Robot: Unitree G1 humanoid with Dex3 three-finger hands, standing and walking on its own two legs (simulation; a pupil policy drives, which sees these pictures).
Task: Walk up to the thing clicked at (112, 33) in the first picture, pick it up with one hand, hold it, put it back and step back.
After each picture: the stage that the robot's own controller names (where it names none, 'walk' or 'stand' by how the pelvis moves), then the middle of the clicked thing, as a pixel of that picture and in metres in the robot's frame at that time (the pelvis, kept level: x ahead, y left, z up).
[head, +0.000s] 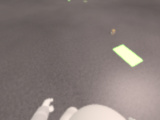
stand; (113, 32) +2.04 -0.46 -0.72
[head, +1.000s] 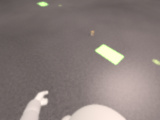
walk; (92, 33) +1.95 +0.00 -0.70
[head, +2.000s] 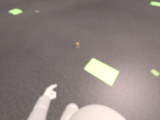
walk; (77, 45) +1.37 +0.33 -0.70
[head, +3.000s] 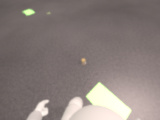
walk; (83, 61) +0.92 +0.23 -0.71
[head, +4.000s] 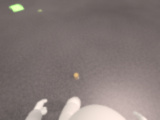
walk; (76, 76) +0.56 +0.22 -0.69
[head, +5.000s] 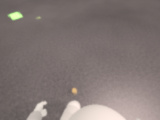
stand; (74, 91) +0.36 +0.21 -0.69
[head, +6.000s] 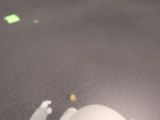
stand; (73, 98) +0.30 +0.19 -0.72
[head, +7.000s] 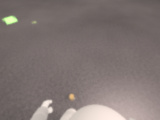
stand; (71, 97) +0.32 +0.21 -0.73
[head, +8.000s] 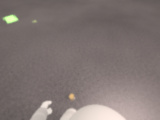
stand; (71, 97) +0.31 +0.21 -0.73
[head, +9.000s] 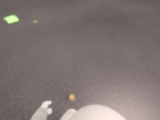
stand; (72, 97) +0.31 +0.21 -0.73
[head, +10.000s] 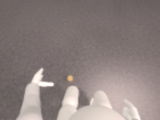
go down; (70, 79) +0.35 +0.20 -0.59
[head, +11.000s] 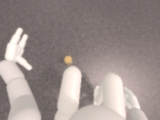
go down; (68, 61) +0.40 +0.21 -0.32
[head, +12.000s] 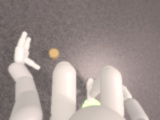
close in; (54, 54) +0.39 +0.24 -0.25
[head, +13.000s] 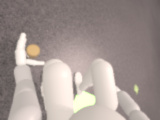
close; (32, 52) +0.39 +0.25 -0.22
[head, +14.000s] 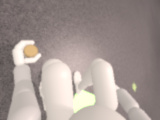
lift; (30, 52) +0.38 +0.26 -0.22
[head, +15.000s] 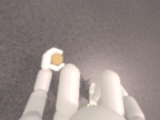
lift; (56, 60) +0.32 +0.25 -0.09
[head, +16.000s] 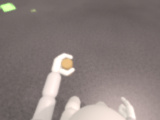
lift; (67, 67) +0.32 +0.17 +0.05
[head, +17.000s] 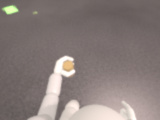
hold; (68, 69) +0.32 +0.17 +0.02
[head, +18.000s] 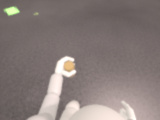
hold; (69, 69) +0.32 +0.17 +0.01
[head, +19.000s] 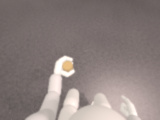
crouch; (68, 68) +0.33 +0.17 -0.04
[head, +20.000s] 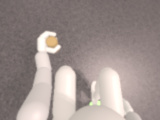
lower; (53, 45) +0.46 +0.24 -0.08
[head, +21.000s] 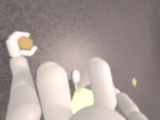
lower; (26, 46) +0.43 +0.26 -0.22
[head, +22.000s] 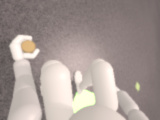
lower; (28, 48) +0.40 +0.27 -0.22
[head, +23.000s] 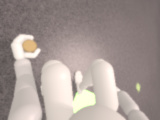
lower; (29, 48) +0.40 +0.27 -0.22
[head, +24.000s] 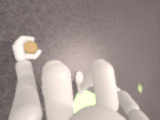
lower; (31, 49) +0.39 +0.27 -0.22
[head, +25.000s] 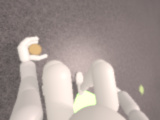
open; (34, 51) +0.39 +0.26 -0.23
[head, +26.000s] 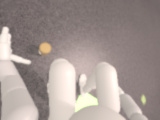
stand; (44, 49) +0.39 +0.25 -0.23
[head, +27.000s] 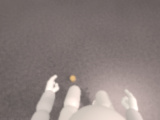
stand; (73, 79) +0.37 +0.18 -0.57
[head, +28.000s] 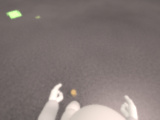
stand; (73, 93) +0.36 +0.18 -0.66
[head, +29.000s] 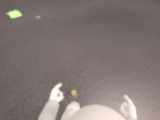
stand; (74, 93) +0.35 +0.18 -0.67
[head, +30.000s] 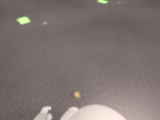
stand; (76, 95) +0.38 +0.17 -0.72
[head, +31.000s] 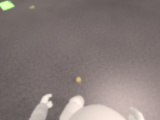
walk; (78, 80) +0.44 +0.15 -0.70
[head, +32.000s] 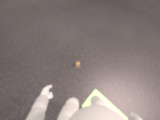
walk; (78, 64) +0.70 +0.16 -0.70
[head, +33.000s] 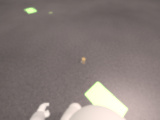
stand; (83, 60) +0.98 +0.20 -0.70
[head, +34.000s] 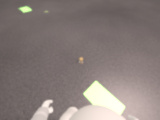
stand; (81, 60) +0.97 +0.20 -0.73
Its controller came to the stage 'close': yes
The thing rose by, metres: 0.73
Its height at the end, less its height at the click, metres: +0.00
